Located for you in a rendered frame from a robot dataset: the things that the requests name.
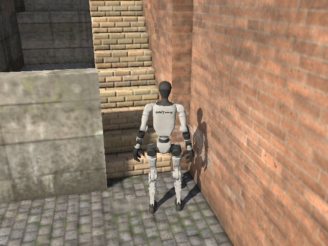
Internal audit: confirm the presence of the right robot thigh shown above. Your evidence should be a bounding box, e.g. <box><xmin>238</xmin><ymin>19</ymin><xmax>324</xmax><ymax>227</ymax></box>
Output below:
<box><xmin>171</xmin><ymin>143</ymin><xmax>181</xmax><ymax>179</ymax></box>

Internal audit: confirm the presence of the robot left shin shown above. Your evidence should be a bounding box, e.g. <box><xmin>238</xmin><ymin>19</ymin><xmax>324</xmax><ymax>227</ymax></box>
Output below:
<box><xmin>149</xmin><ymin>172</ymin><xmax>156</xmax><ymax>206</ymax></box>

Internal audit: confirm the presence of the robot right upper arm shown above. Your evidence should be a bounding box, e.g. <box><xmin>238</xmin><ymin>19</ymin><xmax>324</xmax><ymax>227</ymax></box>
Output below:
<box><xmin>175</xmin><ymin>104</ymin><xmax>188</xmax><ymax>133</ymax></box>

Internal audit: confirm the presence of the robot left hand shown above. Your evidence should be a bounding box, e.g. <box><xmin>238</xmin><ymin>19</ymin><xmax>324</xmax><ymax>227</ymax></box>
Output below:
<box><xmin>133</xmin><ymin>147</ymin><xmax>145</xmax><ymax>162</ymax></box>

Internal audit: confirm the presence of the robot left upper arm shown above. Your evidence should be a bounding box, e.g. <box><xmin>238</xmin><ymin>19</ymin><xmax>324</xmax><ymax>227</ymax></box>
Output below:
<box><xmin>140</xmin><ymin>103</ymin><xmax>154</xmax><ymax>132</ymax></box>

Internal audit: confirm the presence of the right robot forearm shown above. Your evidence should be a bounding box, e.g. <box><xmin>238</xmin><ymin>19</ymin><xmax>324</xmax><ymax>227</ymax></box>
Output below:
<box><xmin>182</xmin><ymin>125</ymin><xmax>193</xmax><ymax>151</ymax></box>

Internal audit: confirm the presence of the robot right hand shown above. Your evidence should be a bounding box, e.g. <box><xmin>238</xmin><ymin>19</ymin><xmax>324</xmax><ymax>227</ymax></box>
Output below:
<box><xmin>182</xmin><ymin>149</ymin><xmax>194</xmax><ymax>163</ymax></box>

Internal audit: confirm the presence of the left robot forearm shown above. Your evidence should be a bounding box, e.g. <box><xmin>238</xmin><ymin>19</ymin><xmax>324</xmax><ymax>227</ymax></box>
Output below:
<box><xmin>134</xmin><ymin>124</ymin><xmax>145</xmax><ymax>149</ymax></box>

